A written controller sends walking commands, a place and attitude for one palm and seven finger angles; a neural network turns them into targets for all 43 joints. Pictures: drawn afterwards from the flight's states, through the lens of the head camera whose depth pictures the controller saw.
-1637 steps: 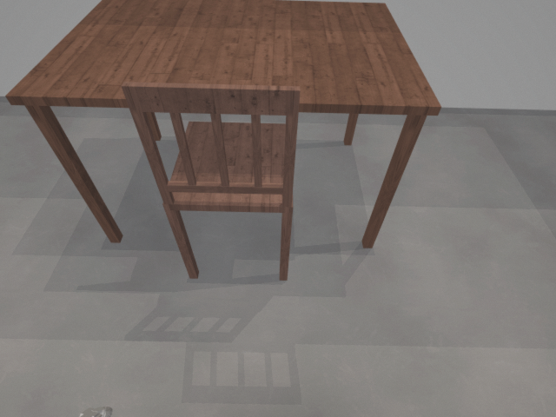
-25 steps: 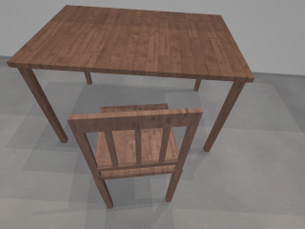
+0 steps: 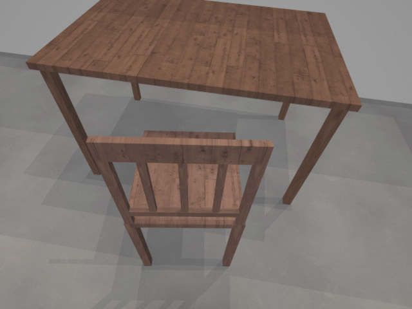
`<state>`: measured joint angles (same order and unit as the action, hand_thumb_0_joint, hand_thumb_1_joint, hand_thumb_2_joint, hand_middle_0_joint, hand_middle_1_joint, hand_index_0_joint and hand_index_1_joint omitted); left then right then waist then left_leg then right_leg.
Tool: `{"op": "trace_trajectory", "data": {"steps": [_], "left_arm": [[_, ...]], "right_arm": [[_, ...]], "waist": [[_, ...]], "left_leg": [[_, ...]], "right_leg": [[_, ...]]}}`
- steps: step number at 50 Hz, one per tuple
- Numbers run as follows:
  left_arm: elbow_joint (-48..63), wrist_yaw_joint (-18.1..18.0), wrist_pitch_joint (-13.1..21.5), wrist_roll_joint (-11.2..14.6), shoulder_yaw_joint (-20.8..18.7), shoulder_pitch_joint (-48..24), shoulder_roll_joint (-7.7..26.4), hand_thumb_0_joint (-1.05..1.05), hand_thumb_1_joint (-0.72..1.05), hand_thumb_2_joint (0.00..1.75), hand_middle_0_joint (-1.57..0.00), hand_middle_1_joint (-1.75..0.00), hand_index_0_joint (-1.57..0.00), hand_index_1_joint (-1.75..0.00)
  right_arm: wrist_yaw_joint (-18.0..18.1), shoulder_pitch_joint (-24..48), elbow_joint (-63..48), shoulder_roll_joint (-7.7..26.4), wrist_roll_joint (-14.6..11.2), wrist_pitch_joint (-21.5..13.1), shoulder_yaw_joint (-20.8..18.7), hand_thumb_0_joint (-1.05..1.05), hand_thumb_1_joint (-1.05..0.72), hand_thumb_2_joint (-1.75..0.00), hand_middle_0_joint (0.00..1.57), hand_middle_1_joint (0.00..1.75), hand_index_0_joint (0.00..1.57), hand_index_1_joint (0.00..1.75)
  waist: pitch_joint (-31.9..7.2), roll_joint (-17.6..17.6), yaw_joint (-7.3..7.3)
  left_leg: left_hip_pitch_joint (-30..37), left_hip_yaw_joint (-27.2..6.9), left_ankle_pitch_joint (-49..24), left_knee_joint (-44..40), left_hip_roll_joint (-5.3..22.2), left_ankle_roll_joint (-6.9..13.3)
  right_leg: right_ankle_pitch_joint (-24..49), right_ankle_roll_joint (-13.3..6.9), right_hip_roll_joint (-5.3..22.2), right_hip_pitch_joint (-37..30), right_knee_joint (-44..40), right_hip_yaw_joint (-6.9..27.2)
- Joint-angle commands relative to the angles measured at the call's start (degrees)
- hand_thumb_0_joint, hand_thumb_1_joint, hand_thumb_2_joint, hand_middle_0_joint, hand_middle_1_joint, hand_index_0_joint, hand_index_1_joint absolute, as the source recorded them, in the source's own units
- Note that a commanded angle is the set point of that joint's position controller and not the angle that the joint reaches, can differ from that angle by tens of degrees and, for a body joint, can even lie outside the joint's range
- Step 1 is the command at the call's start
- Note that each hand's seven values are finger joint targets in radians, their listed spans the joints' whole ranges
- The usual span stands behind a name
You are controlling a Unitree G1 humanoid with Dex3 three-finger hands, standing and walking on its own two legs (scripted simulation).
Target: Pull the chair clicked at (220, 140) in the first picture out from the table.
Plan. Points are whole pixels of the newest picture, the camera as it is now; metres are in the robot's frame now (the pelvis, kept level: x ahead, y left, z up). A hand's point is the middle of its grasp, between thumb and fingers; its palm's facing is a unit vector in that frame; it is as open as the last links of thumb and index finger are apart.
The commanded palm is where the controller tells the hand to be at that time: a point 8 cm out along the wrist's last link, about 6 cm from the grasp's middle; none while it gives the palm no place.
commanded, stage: come to a stop and stand still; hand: left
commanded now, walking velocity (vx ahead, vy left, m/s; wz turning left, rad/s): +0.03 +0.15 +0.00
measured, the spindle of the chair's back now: (183, 188) +0.42 +0.08 -0.10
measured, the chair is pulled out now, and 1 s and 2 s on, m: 0.25 0.25 0.25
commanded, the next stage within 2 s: look again from close up in 1.06 s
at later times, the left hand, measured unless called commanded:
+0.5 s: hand out of the picture +0.00 +0.18 -0.17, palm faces +0.06 -0.99 -0.16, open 7.3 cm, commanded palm none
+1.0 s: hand out of the picture -0.02 +0.20 -0.17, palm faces +0.06 -0.99 -0.12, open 7.4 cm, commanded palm none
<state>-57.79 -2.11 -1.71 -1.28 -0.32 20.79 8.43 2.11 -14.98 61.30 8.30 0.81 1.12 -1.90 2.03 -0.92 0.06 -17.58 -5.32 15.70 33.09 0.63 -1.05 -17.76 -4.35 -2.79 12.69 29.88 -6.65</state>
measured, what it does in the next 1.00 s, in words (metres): shifts its weight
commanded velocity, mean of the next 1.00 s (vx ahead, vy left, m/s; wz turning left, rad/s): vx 0.00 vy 0.02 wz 0.00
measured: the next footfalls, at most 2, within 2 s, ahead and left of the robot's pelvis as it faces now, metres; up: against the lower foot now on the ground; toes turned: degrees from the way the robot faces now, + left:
none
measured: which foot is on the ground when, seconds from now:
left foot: down 0.00-1.00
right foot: down 0.00-1.00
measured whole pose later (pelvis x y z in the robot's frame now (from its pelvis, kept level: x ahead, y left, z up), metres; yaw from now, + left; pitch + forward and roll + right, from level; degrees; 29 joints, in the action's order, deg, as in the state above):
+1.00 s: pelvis +0.00 +0.05 +0.01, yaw +1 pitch -1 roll +0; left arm -62.2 -2.4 0.8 -0.7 0.9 19.8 6.8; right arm 2.0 -18.5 65.0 5.3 0.0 -1.8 1.0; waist 2.6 -2.1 0.6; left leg -11.8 2.1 12.0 24.5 -1.9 2.9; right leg -14.7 0.2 2.0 7.9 23.5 -5.9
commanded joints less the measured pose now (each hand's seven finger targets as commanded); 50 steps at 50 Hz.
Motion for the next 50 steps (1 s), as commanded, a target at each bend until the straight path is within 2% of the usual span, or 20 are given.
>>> {"op": "trace_trajectory", "data": {"steps": [1,4,5,7,8,10,12,13,17,18,20,24,28,36,39,42,50], "left_arm": [[2.72,-0.39,1.41,0.25,-1.32,2.45,6.94,0.0,0.9,0.9,-0.2,-0.3,-0.2,-0.3],[1.78,-0.52,2.26,0.26,-1.06,1.75,6.88,0.0,0.9,0.9,-0.2,-0.3,-0.2,-0.3],[1.29,-0.52,2.5,0.27,-1.02,1.53,6.94,0.0,0.9,0.9,-0.2,-0.3,-0.2,-0.3],[0.75,-0.52,2.71,0.45,-0.97,1.6,7.08,0.0,0.9,0.9,-0.2,-0.3,-0.2,-0.3],[0.67,-0.47,2.72,0.59,-0.94,1.48,6.91,0.0,0.9,0.9,-0.2,-0.3,-0.2,-0.3],[0.25,-0.52,2.81,0.89,-0.8,2.28,6.64,0.0,0.9,0.9,-0.2,-0.3,-0.2,-0.3],[-0.23,-0.55,2.82,1.0,-0.54,2.53,6.13,0.0,0.9,0.9,-0.2,-0.3,-0.2,-0.3],[-0.19,-0.47,2.76,0.97,-0.44,2.21,5.61,0.0,0.9,0.9,-0.2,-0.3,-0.2,-0.3],[-0.55,-0.41,2.81,0.87,-0.06,2.33,5.01,0.0,0.9,0.9,-0.2,-0.3,-0.2,-0.3],[-0.46,-0.33,2.73,0.85,0.0,2.0,4.93,0.0,0.9,0.9,-0.2,-0.3,-0.2,-0.3],[-0.7,-0.3,2.76,0.82,0.14,2.1,4.82,0.0,0.9,0.9,-0.2,-0.3,-0.2,-0.3],[-0.94,-0.21,2.73,0.8,0.22,1.95,4.78,0.0,0.9,0.9,-0.2,-0.3,-0.2,-0.3],[-1.28,-0.18,2.69,0.79,0.19,1.91,4.62,0.0,0.9,0.9,-0.2,-0.3,-0.2,-0.3],[-2.23,-0.27,2.94,0.74,0.35,3.15,3.88,0.0,0.9,0.9,-0.2,-0.3,-0.2,-0.3],[-2.54,-0.32,2.87,0.68,0.36,3.71,3.38,0.0,0.9,0.9,-0.2,-0.3,-0.2,-0.3],[-3.03,-0.38,2.96,0.66,0.43,4.16,3.14,0.0,0.9,0.9,-0.2,-0.3,-0.2,-0.3],[-3.56,-0.52,2.92,0.56,0.42,5.37,2.23,0.0,0.9,0.9,-0.2,-0.3,-0.2,-0.3]], "right_arm": [[0.08,-3.46,-1.81,2.69,-0.13,-0.6,-0.05,0.0,-0.9,-0.9,0.2,0.3,0.2,0.3],[0.0,-3.44,-1.04,1.77,-0.2,-0.51,0.64,0.0,-0.9,-0.9,0.2,0.3,0.2,0.3],[0.0,-3.85,-0.66,1.6,-0.23,-0.64,0.88,0.0,-0.9,-0.9,0.2,0.3,0.2,0.3],[-0.05,-4.66,0.06,1.64,-0.34,-1.11,1.24,0.0,-0.9,-0.9,0.2,0.3,0.2,0.3],[0.01,-4.44,0.48,1.66,-0.5,-1.35,1.27,0.0,-0.9,-0.9,0.2,0.3,0.2,0.3],[0.08,-3.75,0.35,2.54,-0.64,-1.82,1.42,0.0,-0.9,-0.9,0.2,0.3,0.2,0.3],[0.21,-3.98,0.29,2.97,-0.8,-2.08,1.51,0.0,-0.9,-0.9,0.2,0.3,0.2,0.3],[0.24,-3.64,0.48,3.02,-0.8,-2.19,1.45,0.0,-0.9,-0.9,0.2,0.3,0.2,0.3],[-0.02,-3.79,0.6,3.56,-0.68,-2.46,1.72,0.0,-0.9,-0.9,0.2,0.3,0.2,0.3],[-0.09,-3.61,0.63,3.33,-0.68,-2.45,1.67,0.0,-0.9,-0.9,0.2,0.3,0.2,0.3],[-0.27,-3.75,0.63,3.58,-0.63,-2.56,1.82,0.0,-0.9,-0.9,0.2,0.3,0.2,0.3],[-0.4,-4.19,1.04,3.83,-0.6,-2.81,1.97,0.0,-0.9,-0.9,0.2,0.3,0.2,0.3],[-0.45,-4.95,1.3,3.55,-0.64,-3.02,2.02,0.0,-0.9,-0.9,0.2,0.3,0.2,0.3],[-0.43,-6.5,1.91,3.34,-0.8,-3.53,2.05,0.0,-0.9,-0.9,0.2,0.3,0.2,0.3],[-0.29,-6.62,2.02,3.01,-0.85,-3.68,2.04,0.0,-0.9,-0.9,0.2,0.3,0.2,0.3],[-0.24,-7.37,2.32,2.92,-0.91,-3.82,2.03,0.0,-0.9,-0.9,0.2,0.3,0.2,0.3],[-0.14,-7.97,2.56,2.2,-0.99,-3.86,1.9,0.0,-0.9,-0.9,0.2,0.3,0.2,0.3]], "waist": [[0.6,-3.19,-0.73],[4.77,-1.3,-0.66],[5.0,-0.87,-0.63],[3.46,0.91,-0.28],[4.0,2.5,0.04],[1.52,3.95,0.93],[-0.57,1.0,0.98],[0.59,1.18,1.16],[-0.09,-0.11,1.08],[1.6,0.26,1.18],[1.76,0.31,1.11],[2.39,0.96,1.08],[2.7,2.15,1.08],[1.74,0.49,0.86],[2.45,2.66,0.94],[1.6,1.57,0.73],[3.29,0.94,0.83]], "left_leg": [[-0.5,4.57,-0.61,4.92,0.77,1.6],[0.29,4.99,1.2,4.81,1.91,1.4],[0.67,5.07,-0.22,3.7,2.33,1.41],[2.39,5.02,-5.13,-0.17,2.76,1.38],[2.86,4.69,-8.37,-2.43,3.25,1.48],[3.76,3.83,-15.14,-4.29,4.17,1.63],[4.28,3.4,-17.2,-5.54,4.73,1.92],[4.3,3.18,-17.09,-6.73,4.86,2.1],[5.39,2.31,-15.01,-8.92,5.15,2.51],[4.74,2.18,-13.32,-9.92,4.98,2.6],[4.91,1.8,-12.36,-10.55,4.95,2.72],[4.5,1.18,-10.37,-12.07,4.95,3.02],[3.97,0.51,-8.78,-13.45,4.96,3.46],[4.84,0.09,-9.68,-13.63,4.82,3.88],[4.47,-0.37,-9.72,-14.16,4.88,4.18],[5.36,-0.47,-10.17,-14.12,4.94,4.33],[4.29,-0.7,-8.07,-14.59,4.74,4.65]], "right_leg": [[4.66,-1.57,14.75,2.06,-13.88,13.81],[3.48,-0.83,15.99,4.84,-16.57,14.69],[6.33,-0.33,15.67,4.13,-16.12,14.12],[13.64,0.94,14.32,1.36,-13.47,11.4],[16.79,1.63,13.18,0.63,-12.14,10.32],[24.31,3.29,11.66,-2.96,-9.01,8.18],[25.79,3.69,11.21,-5.69,-8.32,7.18],[24.45,3.41,10.98,-5.31,-8.6,6.92],[16.92,2.64,10.6,-5.11,-9.86,6.69],[14.24,2.54,10.32,-4.46,-10.71,6.6],[10.99,2.22,10.21,-3.88,-11.19,6.72],[7.21,1.92,9.89,-3.4,-11.69,6.62],[5.68,1.9,9.58,-3.53,-11.94,6.39],[6.78,1.99,9.76,-3.31,-11.11,6.27],[6.86,2.0,9.57,-3.08,-10.98,6.3],[7.2,2.11,9.64,-3.08,-10.73,6.17],[6.16,2.28,9.65,-2.29,-10.85,6.05]]}}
